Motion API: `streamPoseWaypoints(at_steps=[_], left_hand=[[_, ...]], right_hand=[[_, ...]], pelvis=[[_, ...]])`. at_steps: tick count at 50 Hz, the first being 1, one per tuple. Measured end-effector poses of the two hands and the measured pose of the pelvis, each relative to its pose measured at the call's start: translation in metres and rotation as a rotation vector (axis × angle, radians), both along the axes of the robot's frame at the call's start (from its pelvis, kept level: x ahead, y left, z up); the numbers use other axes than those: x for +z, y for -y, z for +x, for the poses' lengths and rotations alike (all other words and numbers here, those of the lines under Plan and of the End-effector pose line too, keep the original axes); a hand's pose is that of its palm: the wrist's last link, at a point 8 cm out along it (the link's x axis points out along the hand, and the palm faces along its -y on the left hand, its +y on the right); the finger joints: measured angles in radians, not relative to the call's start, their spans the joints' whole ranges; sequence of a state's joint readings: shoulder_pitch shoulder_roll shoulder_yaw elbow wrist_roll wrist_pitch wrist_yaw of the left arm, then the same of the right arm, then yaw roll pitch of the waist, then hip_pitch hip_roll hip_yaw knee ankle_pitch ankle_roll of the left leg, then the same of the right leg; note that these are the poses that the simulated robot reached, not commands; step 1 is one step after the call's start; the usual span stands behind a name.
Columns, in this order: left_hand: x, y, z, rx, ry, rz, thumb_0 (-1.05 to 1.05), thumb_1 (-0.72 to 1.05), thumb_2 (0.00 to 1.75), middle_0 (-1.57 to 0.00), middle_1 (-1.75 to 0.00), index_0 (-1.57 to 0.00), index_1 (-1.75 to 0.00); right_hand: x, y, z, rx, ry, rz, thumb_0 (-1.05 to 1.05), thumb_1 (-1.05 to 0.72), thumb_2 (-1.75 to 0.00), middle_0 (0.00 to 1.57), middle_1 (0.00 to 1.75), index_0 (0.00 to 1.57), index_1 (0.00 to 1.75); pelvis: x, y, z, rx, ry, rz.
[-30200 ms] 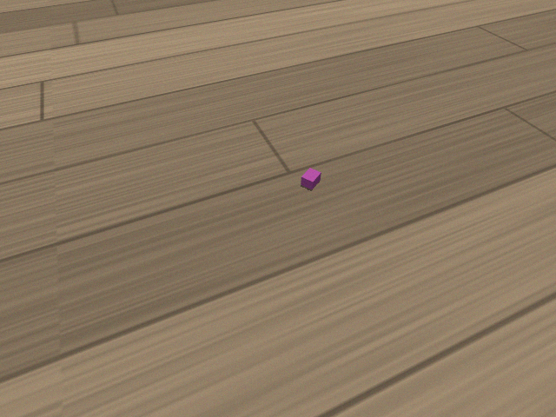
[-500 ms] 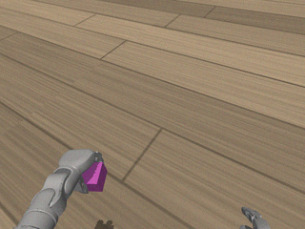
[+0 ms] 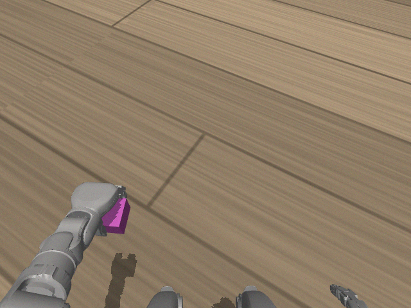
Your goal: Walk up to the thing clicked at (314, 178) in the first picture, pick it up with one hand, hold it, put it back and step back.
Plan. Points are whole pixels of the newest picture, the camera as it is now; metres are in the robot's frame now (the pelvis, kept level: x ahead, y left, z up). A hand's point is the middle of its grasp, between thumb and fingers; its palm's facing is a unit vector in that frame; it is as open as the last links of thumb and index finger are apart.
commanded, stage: crouch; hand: left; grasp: from above
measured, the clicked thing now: (107, 214) +0.35 +0.24 -0.12
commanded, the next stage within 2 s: lower in 1.52 s
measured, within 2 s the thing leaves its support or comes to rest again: neither
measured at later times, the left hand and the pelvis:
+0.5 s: hand (123, 226) +0.39 +0.26 -0.33, palm faces -0.47 +0.04 -0.88, open 9.3 cm; pelvis -0.04 +0.02 -0.20, yaw -2 degrees
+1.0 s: hand (129, 229) +0.42 +0.28 -0.46, palm faces -0.46 +0.02 -0.89, open 9.3 cm; pelvis -0.05 +0.01 -0.31, yaw -5 degrees
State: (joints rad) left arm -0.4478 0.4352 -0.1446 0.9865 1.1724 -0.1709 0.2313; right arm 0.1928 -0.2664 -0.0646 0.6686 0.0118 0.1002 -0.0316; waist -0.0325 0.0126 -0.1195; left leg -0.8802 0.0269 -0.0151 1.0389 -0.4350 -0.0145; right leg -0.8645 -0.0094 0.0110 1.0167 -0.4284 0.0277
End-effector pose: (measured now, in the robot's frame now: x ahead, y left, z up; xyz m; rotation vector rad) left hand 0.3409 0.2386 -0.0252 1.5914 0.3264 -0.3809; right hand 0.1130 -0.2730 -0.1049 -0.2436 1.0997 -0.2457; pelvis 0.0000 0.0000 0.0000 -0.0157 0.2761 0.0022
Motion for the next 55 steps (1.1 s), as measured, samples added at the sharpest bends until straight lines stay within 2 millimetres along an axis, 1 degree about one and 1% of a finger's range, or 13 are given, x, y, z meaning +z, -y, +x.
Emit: streamPoseWaypoints(at_steps=[6,11,15,18,21,25,30,35,39,43,49,55], left_hand=[[-0.064,-0.005,0.016,0.006,0.009,0.018,-0.03,0.15,0.33,-0.71,-0.44,-0.78,-0.37],[-0.113,-0.006,0.032,0.004,0.026,0.019,-0.03,0.15,0.33,-0.71,-0.44,-0.78,-0.37],[-0.149,-0.010,0.043,0.017,0.021,0.022,-0.03,0.15,0.33,-0.71,-0.44,-0.77,-0.38],[-0.177,-0.014,0.049,0.027,0.003,0.021,-0.03,0.15,0.33,-0.71,-0.45,-0.77,-0.38],[-0.206,-0.018,0.054,0.034,-0.023,0.014,-0.03,0.15,0.33,-0.70,-0.45,-0.77,-0.38],[-0.244,-0.022,0.059,0.022,-0.042,-0.003,-0.03,0.16,0.33,-0.70,-0.44,-0.77,-0.38],[-0.287,-0.028,0.065,0.015,-0.033,-0.015,-0.03,0.16,0.33,-0.70,-0.44,-0.77,-0.38],[-0.320,-0.034,0.071,0.028,-0.020,-0.018,-0.03,0.15,0.33,-0.71,-0.44,-0.77,-0.38],[-0.341,-0.036,0.074,0.038,-0.023,-0.016,-0.03,0.15,0.33,-0.71,-0.44,-0.78,-0.37],[-0.356,-0.036,0.079,0.041,-0.024,-0.016,-0.03,0.15,0.33,-0.71,-0.44,-0.78,-0.37],[-0.373,-0.038,0.088,0.049,-0.026,-0.015,-0.03,0.15,0.33,-0.71,-0.44,-0.78,-0.37],[-0.389,-0.040,0.095,0.046,-0.034,-0.020,-0.03,0.15,0.33,-0.71,-0.44,-0.78,-0.38]], right_hand=[[-0.052,0.006,-0.046,-0.030,-0.104,-0.037,0.00,-0.90,-0.90,0.20,0.29,0.20,0.30],[-0.098,0.004,-0.084,-0.064,-0.183,-0.051,0.00,-0.90,-0.90,0.20,0.29,0.20,0.30],[-0.132,-0.003,-0.107,-0.082,-0.230,-0.044,0.00,-0.90,-0.90,0.20,0.29,0.20,0.30],[-0.155,-0.009,-0.118,-0.084,-0.253,-0.031,0.00,-0.90,-0.90,0.20,0.29,0.20,0.30],[-0.176,-0.014,-0.123,-0.074,-0.270,-0.020,0.00,-0.90,-0.89,0.20,0.29,0.20,0.30],[-0.203,-0.018,-0.123,-0.045,-0.288,-0.011,0.00,-0.90,-0.89,0.20,0.29,0.20,0.30],[-0.234,-0.016,-0.114,0.005,-0.300,-0.014,0.00,-0.90,-0.89,0.20,0.29,0.20,0.30],[-0.259,-0.010,-0.104,0.050,-0.300,-0.020,0.00,-0.90,-0.90,0.20,0.29,0.20,0.30],[-0.274,-0.005,-0.100,0.071,-0.299,-0.025,0.00,-0.91,-0.90,0.20,0.29,0.20,0.30],[-0.285,0.000,-0.103,0.077,-0.310,-0.029,0.00,-0.91,-0.90,0.20,0.29,0.20,0.30],[-0.299,0.002,-0.114,0.069,-0.343,-0.034,0.00,-0.91,-0.90,0.20,0.29,0.20,0.30],[-0.311,0.000,-0.130,0.052,-0.382,-0.032,0.00,-0.91,-0.90,0.20,0.29,0.20,0.30]], pelvis=[[-0.050,-0.006,-0.016,0.001,-0.115,-0.017],[-0.094,-0.011,-0.027,-0.002,-0.198,-0.029],[-0.126,-0.013,-0.034,-0.006,-0.247,-0.036],[-0.148,-0.015,-0.039,-0.007,-0.280,-0.041],[-0.169,-0.015,-0.041,-0.008,-0.310,-0.048],[-0.197,-0.015,-0.042,-0.007,-0.348,-0.059],[-0.230,-0.014,-0.043,-0.007,-0.378,-0.073],[-0.257,-0.011,-0.045,-0.010,-0.384,-0.081],[-0.273,-0.010,-0.048,-0.015,-0.380,-0.084],[-0.287,-0.008,-0.049,-0.021,-0.377,-0.084],[-0.305,-0.007,-0.051,-0.032,-0.369,-0.088],[-0.321,-0.009,-0.052,-0.038,-0.361,-0.095]])
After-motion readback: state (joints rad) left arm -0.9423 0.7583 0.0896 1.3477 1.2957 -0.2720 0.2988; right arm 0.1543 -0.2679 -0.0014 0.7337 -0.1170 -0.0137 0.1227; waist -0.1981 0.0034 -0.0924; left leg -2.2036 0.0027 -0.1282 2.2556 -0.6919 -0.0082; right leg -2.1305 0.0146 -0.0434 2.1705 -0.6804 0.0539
